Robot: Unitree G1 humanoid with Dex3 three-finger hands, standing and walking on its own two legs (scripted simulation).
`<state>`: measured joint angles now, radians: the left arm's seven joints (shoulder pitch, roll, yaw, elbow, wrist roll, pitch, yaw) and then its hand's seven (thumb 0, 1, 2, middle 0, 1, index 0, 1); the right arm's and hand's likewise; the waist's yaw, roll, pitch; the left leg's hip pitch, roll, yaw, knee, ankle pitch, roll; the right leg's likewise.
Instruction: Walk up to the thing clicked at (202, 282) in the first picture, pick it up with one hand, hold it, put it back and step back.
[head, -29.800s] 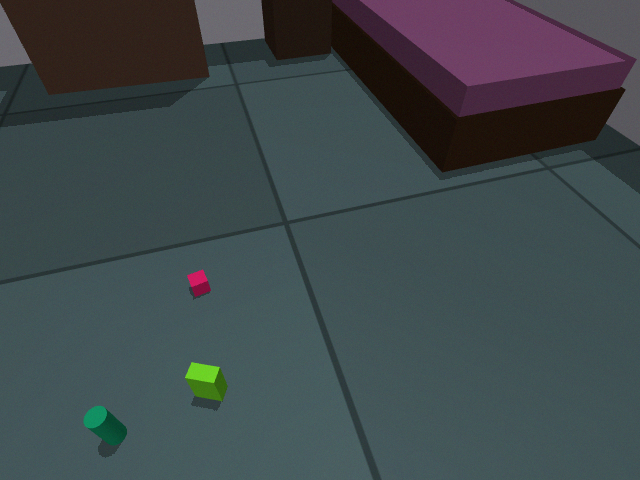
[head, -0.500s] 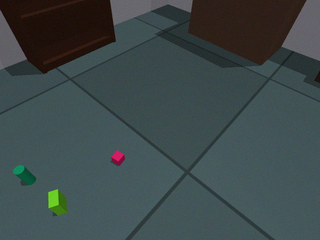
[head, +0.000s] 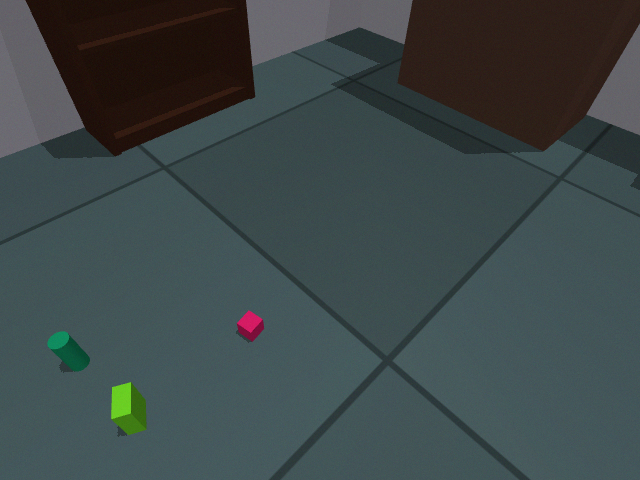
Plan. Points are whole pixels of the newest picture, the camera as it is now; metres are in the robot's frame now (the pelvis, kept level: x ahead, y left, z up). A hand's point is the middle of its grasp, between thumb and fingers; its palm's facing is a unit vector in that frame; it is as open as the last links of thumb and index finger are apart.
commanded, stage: walk up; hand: left
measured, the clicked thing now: (250, 326) +0.75 +0.24 -0.74
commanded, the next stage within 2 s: stand in 0.18 s
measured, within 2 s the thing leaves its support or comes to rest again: neither
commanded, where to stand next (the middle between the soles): +0.36 +0.02 m, yaw -2 degrees
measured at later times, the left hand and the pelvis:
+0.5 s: hand out of the picture +0.06 +0.25 -0.14, palm faces -0.01 -0.94 -0.35, open 7.4 cm; pelvis +0.00 +0.00 +0.01, yaw +0 degrees
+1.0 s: hand out of the picture +0.09 +0.24 -0.14, palm faces -0.04 -0.93 -0.35, open 7.4 cm; pelvis +0.01 -0.02 +0.01, yaw +0 degrees
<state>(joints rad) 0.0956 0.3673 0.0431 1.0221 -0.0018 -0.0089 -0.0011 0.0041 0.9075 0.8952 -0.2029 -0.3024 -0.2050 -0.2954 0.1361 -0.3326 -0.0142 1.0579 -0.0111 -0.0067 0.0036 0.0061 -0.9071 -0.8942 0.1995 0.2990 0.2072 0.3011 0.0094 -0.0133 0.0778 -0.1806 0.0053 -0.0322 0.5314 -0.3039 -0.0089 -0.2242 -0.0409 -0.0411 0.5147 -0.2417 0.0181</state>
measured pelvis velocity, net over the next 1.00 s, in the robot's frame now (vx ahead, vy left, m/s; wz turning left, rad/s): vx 0.01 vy -0.02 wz -0.01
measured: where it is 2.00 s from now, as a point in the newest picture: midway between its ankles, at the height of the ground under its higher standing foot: outside the picture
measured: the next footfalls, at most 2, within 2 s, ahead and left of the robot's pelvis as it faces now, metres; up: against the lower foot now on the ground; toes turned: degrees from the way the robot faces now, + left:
left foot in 1.46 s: +0.17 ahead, +0.17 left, +0.00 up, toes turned +5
right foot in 1.94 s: +0.37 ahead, -0.10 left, +0.00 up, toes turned -4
